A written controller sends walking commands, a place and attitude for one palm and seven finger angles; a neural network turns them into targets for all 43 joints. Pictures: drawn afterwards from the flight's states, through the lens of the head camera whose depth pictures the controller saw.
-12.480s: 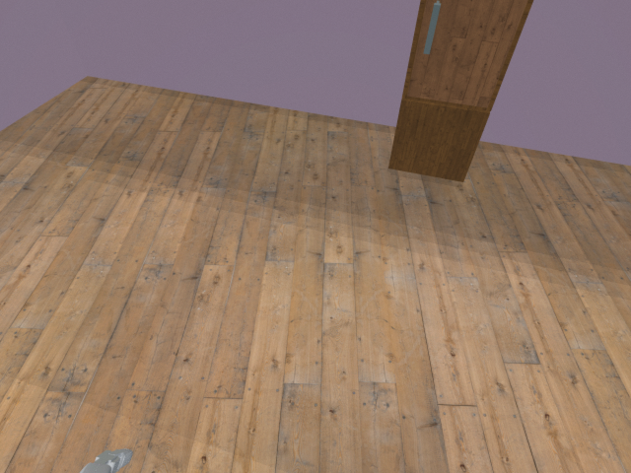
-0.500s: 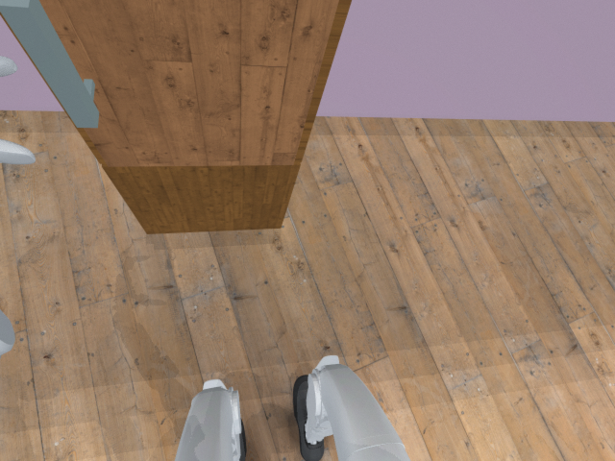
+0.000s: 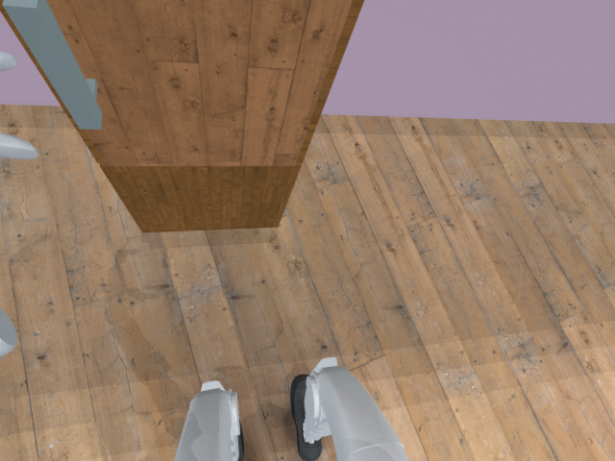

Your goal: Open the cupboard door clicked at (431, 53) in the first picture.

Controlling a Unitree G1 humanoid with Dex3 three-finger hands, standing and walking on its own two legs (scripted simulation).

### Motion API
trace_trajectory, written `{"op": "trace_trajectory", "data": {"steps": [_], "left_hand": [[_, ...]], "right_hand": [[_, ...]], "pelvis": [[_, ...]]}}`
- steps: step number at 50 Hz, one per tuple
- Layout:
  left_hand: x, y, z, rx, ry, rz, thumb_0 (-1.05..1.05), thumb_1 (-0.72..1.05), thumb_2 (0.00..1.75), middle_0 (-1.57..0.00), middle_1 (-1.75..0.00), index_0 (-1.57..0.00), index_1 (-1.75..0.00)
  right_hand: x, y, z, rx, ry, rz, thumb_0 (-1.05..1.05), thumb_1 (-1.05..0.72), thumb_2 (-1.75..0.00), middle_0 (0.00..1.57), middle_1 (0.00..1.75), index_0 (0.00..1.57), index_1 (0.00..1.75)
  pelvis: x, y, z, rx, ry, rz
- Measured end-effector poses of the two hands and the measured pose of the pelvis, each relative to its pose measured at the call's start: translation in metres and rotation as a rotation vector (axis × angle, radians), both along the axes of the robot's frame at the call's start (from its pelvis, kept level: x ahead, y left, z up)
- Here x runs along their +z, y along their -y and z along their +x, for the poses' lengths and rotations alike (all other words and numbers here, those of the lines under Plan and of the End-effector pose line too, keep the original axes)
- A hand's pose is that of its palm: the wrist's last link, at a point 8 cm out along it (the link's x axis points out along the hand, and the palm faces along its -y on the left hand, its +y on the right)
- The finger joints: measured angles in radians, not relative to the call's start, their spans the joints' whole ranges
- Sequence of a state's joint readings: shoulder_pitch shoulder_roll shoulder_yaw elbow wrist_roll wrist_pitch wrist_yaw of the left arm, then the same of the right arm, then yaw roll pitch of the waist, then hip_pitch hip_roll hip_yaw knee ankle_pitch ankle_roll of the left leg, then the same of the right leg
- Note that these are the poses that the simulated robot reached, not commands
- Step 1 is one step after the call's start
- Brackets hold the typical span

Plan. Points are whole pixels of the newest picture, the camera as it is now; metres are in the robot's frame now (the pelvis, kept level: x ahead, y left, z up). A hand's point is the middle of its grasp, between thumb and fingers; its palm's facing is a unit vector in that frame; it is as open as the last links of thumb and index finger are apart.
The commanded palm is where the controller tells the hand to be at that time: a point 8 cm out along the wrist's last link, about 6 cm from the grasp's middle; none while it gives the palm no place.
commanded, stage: move the hooked fingers beside the handle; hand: left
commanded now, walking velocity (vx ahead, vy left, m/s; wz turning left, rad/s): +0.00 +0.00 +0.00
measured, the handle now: (65, 54) +0.57 +0.23 +0.06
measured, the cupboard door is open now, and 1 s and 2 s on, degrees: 0 0 0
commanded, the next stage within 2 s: slide the fingers in behind the handle in 0.36 s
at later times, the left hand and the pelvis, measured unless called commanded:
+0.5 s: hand out of the picture +0.52 +0.29 +0.05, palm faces +0.03 -1.00 -0.03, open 14.0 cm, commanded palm +0.51 +0.31 +0.05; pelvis +0.00 -0.01 +0.00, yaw +0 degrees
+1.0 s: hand (22, 93) +0.52 +0.26 +0.05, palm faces +0.01 -1.00 -0.01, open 14.0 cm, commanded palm +0.51 +0.29 +0.05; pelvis +0.00 -0.01 +0.00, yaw +0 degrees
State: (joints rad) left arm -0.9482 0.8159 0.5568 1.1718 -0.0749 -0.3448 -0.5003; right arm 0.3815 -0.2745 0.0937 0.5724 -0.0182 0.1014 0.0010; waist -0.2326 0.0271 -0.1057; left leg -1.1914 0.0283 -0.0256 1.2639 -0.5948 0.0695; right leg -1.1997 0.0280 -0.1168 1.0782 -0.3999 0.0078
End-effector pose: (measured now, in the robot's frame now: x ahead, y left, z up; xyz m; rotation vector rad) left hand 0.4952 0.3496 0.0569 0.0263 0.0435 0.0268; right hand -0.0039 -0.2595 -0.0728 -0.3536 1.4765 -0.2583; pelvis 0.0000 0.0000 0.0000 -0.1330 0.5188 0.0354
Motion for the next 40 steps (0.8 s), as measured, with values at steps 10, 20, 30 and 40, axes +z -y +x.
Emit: {"op": "trace_trajectory", "data": {"steps": [10, 20, 30, 40], "left_hand": [[-0.002, 0.007, -0.002, -0.011, -0.043, -0.013, -0.01, -0.50, 0.30, -0.30, -1.20, -0.30, -1.20], [-0.002, 0.006, -0.002, 0.013, -0.003, -0.006, -0.01, -0.50, 0.30, -0.30, -1.20, -0.30, -1.20], [-0.002, 0.009, -0.003, -0.011, 0.002, 0.000, -0.01, -0.50, 0.30, -0.30, -1.20, -0.30, -1.20], [-0.009, 0.026, 0.001, -0.010, -0.023, -0.021, -0.01, -0.50, 0.30, -0.30, -1.20, -0.30, -1.20]], "right_hand": [[0.003, 0.001, 0.011, 0.012, 0.030, -0.001, 0.00, -0.91, -0.90, 0.20, 0.30, 0.20, 0.30], [-0.001, 0.008, 0.011, 0.012, 0.029, -0.005, 0.00, -0.91, -0.90, 0.20, 0.30, 0.20, 0.30], [-0.005, 0.011, 0.006, 0.014, 0.004, -0.002, 0.00, -0.91, -0.90, 0.20, 0.30, 0.20, 0.30], [-0.004, 0.011, 0.008, 0.006, 0.035, 0.001, 0.00, -0.91, -0.90, 0.20, 0.30, 0.20, 0.30]], "pelvis": [[0.004, -0.001, 0.003, 0.001, 0.013, 0.006], [0.001, 0.004, 0.001, -0.004, 0.012, 0.009], [-0.002, 0.007, -0.001, -0.001, 0.003, 0.009], [-0.001, 0.008, -0.001, -0.007, 0.008, 0.012]]}}
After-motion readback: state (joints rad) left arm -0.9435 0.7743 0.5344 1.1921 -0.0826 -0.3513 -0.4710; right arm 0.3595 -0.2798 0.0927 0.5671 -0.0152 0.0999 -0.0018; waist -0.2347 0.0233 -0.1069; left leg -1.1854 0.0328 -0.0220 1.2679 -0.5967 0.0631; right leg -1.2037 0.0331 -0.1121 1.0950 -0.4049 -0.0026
